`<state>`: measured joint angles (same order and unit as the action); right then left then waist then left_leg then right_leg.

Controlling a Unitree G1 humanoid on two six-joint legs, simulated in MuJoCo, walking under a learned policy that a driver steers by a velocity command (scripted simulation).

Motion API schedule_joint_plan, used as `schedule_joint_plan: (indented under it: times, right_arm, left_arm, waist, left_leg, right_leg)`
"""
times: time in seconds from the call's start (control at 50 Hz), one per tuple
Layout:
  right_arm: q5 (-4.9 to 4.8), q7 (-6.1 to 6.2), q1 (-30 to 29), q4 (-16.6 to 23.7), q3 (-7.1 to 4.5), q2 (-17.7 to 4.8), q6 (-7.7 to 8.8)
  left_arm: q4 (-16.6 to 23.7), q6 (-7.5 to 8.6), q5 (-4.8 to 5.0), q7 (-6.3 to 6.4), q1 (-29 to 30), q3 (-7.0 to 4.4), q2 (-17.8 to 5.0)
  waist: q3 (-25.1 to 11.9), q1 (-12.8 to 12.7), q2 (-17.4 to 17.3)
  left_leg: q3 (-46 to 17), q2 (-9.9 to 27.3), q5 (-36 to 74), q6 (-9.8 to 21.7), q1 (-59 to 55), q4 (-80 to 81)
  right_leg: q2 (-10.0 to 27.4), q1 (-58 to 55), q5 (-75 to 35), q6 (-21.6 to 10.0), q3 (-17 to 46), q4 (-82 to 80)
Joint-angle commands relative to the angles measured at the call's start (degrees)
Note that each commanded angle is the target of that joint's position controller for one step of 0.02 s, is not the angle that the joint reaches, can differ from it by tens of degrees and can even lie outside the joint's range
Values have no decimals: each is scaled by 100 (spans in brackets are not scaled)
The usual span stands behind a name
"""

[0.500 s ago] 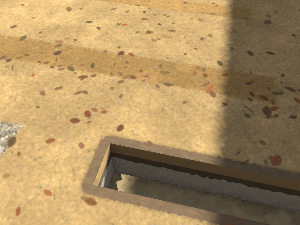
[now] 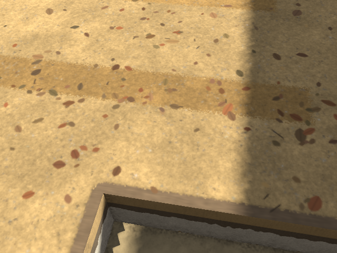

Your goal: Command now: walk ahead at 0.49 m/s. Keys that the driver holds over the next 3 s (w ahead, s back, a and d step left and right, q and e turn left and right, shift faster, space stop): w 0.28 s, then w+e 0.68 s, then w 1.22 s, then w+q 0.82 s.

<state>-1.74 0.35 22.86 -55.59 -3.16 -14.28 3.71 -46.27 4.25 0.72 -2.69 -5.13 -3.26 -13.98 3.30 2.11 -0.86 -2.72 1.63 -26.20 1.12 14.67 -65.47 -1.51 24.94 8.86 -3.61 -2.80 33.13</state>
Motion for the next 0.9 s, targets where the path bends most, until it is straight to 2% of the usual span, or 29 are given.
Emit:
schedule_joint_plan:
  times: [0.02,0.08,0.2,0.24,0.26,0.28,0.3,0.36,0.38,0.4,0.42,0.44,0.46,0.48,0.5,0.52,0.56,0.6,0.64,0.66,0.68,0.7,0.76,0.8,0.82,0.84,0.86,0.88,0.9]
  right_arm:
    - [60,77,-146,465,-178,-670,182]
    - [38,114,-2,479,-215,-554,-16]
    - [232,53,-1460,999,-164,-444,50]
    - [213,9,-1651,1039,-140,-326,83]
    - [198,3,-1697,1059,-158,-428,81]
    - [177,-12,-1831,1102,-151,-461,68]
    - [180,-94,-1448,990,-215,-582,110]
    - [162,-230,-1785,1175,-251,-756,250]
    - [139,-246,-2200,1304,-160,-519,252]
    - [146,-294,-1394,1040,-271,-717,319]
    - [87,-297,-974,976,-321,-780,287]
    - [96,-326,-328,820,-475,-1136,308]
    - [141,-308,132,791,-572,-1658,286]
    - [122,-314,244,851,-445,-1398,278]
    - [113,-331,320,786,-338,-1005,334]
    - [60,-322,-105,883,-261,-759,332]
    - [-25,-258,-953,958,-142,-504,350]
    - [85,-156,-860,839,-236,-754,396]
    - [177,-42,-245,599,-350,-958,422]
    - [152,16,-42,521,-348,-924,424]
    - [141,119,-142,559,-294,-760,461]
    - [116,179,103,441,-307,-715,505]
    - [14,228,619,332,-346,-623,426]
    - [-61,214,412,309,-336,-604,320]
    - [-101,241,-137,637,-314,-806,234]
    - [-114,234,-106,658,-326,-808,224]
    - [-131,199,-86,683,-333,-983,261]
    - [-7,214,-345,711,-355,-1119,257]
    - [7,166,-389,715,-378,-1279,210]
  left_arm:
    - [45,69,-144,26,-593,-168,-654]
    - [-113,138,-129,49,-557,-123,-451]
    - [-427,128,-106,318,-1002,-178,-865]
    - [-602,116,-175,324,-1170,-211,-1010]
    - [-634,105,-168,303,-1129,-198,-995]
    - [-702,87,-135,282,-1229,-186,-938]
    - [-878,78,-243,260,-1546,-224,-1032]
    - [-902,-57,-93,365,-1636,-196,-907]
    - [-802,-161,49,345,-1594,-128,-818]
    - [-764,-153,-127,356,-1358,-196,-1006]
    - [-650,-215,39,330,-1150,-149,-1039]
    - [-682,-183,53,305,-1262,-66,-762]
    - [-577,-151,-67,308,-1680,9,-531]
    - [-686,-23,-37,303,-2143,29,-327]
    - [-555,39,143,327,-1689,-201,-1057]
    - [-391,-51,275,354,-1344,-283,-1184]
    - [-289,-280,183,361,-1172,-288,-763]
    - [-183,-379,92,329,-1094,-230,-426]
    - [-115,-310,17,241,-929,-219,-438]
    - [-50,-262,51,213,-795,-237,-442]
    - [189,-147,244,185,-134,-338,-567]
    - [196,-112,306,215,63,-305,-441]
    - [417,-190,308,214,609,-290,-430]
    - [456,-247,224,206,756,-244,-426]
    - [608,-224,45,82,659,-106,-379]
    - [611,-191,17,1,845,-82,-277]
    - [608,-119,44,-78,816,-55,-210]
    - [737,48,2,-33,1066,-46,-154]
    - [718,150,42,5,808,-97,-286]
  waist:
    - [-471,-325,436]
    - [-440,-29,634]
    - [21,-321,306]
    - [-242,-385,370]
    - [-177,-341,367]
    - [-122,-401,333]
    - [-339,-319,405]
    - [-147,-323,330]
    - [122,-472,98]
    - [-264,-47,458]
    - [-355,235,440]
    - [-752,590,124]
    - [-1378,407,-1171]
    - [-1501,170,-1997]
    - [-1129,278,-1179]
    - [-784,127,-788]
    - [-45,-240,-397]
    - [-21,-252,-269]
    - [-344,-44,150]
    - [-352,21,160]
    - [48,-33,-338]
    - [170,81,-787]
    - [822,135,-483]
    - [1022,-87,-240]
    - [815,-265,206]
    - [773,-181,294]
    - [626,-149,301]
    - [859,-330,182]
    - [675,-488,-328]
  left_leg:
    - [-229,563,978,82,2208,-668]
    - [-237,773,1158,-1,1602,37]
    - [-114,749,3065,-79,2204,2329]
    - [200,507,3554,-139,1331,2385]
    - [207,469,3569,-124,1145,2498]
    - [289,408,3402,-113,1137,2506]
    - [-59,593,3449,-70,1389,1682]
    - [-300,714,2313,53,2639,1728]
    - [231,340,1225,-17,2403,2569]
    - [8,398,1912,75,1208,2032]
    - [653,-179,1126,118,407,3184]
    - [474,-5,2021,334,-971,3493]
    - [-1200,1464,2513,934,-2392,3914]
    - [-2930,2261,3362,1716,-2992,4397]
    - [-3006,2351,3031,1834,-2353,4627]
    - [-2233,2236,2932,1721,-1904,4708]
    - [-1097,1922,2607,1301,-668,5245]
    - [-424,1707,2828,1185,-591,5557]
    - [-132,1745,3187,1122,-1532,5201]
    - [21,1771,3330,1082,-1768,5195]
    - [181,1501,2437,695,-2065,5369]
    - [61,1616,2083,722,-2471,5539]
    - [48,1930,1249,719,-3115,5813]
    - [771,1665,1535,607,-2409,6239]
    - [1605,1422,1594,543,-977,6614]
    - [1904,1173,1521,482,-310,6733]
    - [1841,1335,1965,554,-480,6843]
    - [1984,1258,2835,406,-537,6916]
    - [2037,1239,4479,258,-1144,6602]
  right_leg:
    - [1619,-1922,208,-842,2436,-2069]
    - [1309,-1247,-412,-883,1640,-2352]
    - [1106,-1377,-722,-796,1026,-2718]
    - [947,-1099,-1299,-826,599,-2704]
    - [875,-943,-1431,-832,463,-2688]
    - [918,-1083,-1432,-864,466,-2681]
    - [1448,-1709,-1985,-1023,775,-2236]
    - [1732,-3004,-2196,-1036,1197,-1515]
    - [1408,-2725,-1735,-1070,1190,-1502]
    - [1645,-2265,-2680,-1088,1318,-1031]
    - [1096,-1925,-2957,-992,1123,-432]
    - [741,-1268,-3159,-740,985,891]
    - [122,122,-217,-313,687,2835]
    - [-436,1731,2454,-178,891,4049]
    - [-33,2008,2205,-240,1354,4661]
    - [351,2070,1857,-225,1187,4764]
    - [801,1607,1300,-86,1266,3755]
    - [867,1393,737,85,1008,3403]
    - [811,2027,71,117,876,3363]
    - [753,2330,-111,103,967,3262]
    - [749,2884,-371,71,1179,2573]
    - [728,3336,-272,78,1137,2583]
    - [627,4597,-63,111,1358,2666]
    - [435,3863,-767,78,869,2128]
    - [498,2189,-1903,-11,304,1153]
    - [285,918,-2764,-71,28,804]
    - [257,550,-2878,-202,48,665]
    - [186,413,-2942,-314,-50,531]
    - [74,328,-2482,-377,-87,383]
